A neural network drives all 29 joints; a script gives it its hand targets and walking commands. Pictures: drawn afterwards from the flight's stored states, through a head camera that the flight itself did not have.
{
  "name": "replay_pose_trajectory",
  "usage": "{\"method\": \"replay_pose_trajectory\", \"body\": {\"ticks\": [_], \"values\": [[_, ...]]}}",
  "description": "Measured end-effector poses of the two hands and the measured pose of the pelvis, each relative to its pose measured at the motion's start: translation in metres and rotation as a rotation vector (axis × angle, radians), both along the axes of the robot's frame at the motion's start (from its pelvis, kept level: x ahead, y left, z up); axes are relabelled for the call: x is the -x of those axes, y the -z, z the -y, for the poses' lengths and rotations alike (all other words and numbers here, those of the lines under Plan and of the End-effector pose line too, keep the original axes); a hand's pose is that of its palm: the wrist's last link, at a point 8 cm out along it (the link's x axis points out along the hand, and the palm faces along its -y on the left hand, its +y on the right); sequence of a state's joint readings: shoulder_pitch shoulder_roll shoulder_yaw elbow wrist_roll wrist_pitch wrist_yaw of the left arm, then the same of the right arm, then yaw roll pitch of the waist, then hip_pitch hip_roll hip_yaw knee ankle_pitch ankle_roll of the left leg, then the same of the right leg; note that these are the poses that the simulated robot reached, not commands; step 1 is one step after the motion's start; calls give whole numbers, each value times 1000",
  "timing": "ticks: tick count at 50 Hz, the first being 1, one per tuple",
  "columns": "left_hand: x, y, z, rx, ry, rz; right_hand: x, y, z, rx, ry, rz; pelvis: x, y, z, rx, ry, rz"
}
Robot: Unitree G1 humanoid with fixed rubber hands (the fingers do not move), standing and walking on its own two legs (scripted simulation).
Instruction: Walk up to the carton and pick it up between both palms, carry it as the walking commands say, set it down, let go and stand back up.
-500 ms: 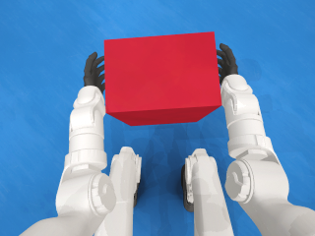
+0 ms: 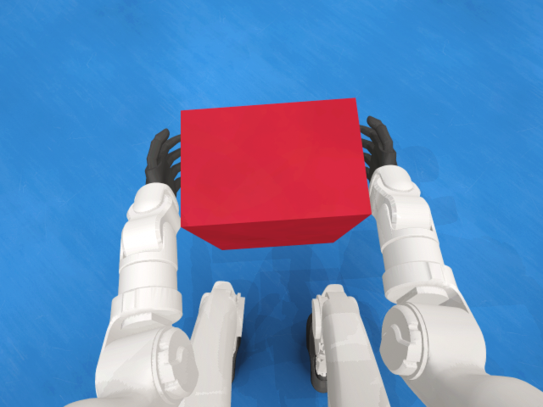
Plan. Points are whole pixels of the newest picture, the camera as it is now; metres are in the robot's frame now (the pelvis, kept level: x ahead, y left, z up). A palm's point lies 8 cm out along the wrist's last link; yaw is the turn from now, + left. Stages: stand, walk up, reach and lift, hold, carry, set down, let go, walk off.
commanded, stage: reach and lift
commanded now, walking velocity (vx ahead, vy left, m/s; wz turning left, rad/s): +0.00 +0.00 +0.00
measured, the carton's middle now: (273, 191) +0.43 +0.02 -0.12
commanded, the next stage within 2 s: none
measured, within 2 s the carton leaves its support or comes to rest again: neither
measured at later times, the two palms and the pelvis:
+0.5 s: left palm (141, 174) +0.40 +0.18 +0.04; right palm (406, 157) +0.43 -0.15 +0.03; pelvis +0.02 +0.00 +0.07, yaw +0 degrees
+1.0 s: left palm (106, 160) +0.39 +0.18 +0.11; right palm (436, 148) +0.40 -0.15 +0.11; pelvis +0.06 +0.01 +0.14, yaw -1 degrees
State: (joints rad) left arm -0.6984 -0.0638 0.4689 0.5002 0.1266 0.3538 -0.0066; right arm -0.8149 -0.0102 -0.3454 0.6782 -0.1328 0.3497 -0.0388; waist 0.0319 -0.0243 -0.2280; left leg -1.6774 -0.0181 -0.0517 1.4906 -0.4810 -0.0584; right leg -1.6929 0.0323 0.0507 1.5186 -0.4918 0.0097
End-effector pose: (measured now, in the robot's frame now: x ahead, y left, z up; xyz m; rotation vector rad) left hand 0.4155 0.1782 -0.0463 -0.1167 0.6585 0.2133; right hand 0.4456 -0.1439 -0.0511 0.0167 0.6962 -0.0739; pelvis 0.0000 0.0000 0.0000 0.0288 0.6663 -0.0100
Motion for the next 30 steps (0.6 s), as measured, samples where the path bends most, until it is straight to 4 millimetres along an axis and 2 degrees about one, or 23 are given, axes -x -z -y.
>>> {"method": "replay_pose_trajectory", "body": {"ticks": [6,13,24,30], "values": [[5,-23,-2,4,4,5,5,-25,-1,2,5,6,-6,-18,-3,4,0,28],[14,-43,-2,14,8,-22,17,-46,-1,10,6,-21,-14,-40,-5,9,-5,71],[16,-80,3,-1,12,-3,19,-82,4,1,7,1,-23,-68,-5,5,4,129],[23,-94,-2,4,-2,-28,20,-98,-1,6,-9,-24,-32,-86,-4,6,4,165]]}}
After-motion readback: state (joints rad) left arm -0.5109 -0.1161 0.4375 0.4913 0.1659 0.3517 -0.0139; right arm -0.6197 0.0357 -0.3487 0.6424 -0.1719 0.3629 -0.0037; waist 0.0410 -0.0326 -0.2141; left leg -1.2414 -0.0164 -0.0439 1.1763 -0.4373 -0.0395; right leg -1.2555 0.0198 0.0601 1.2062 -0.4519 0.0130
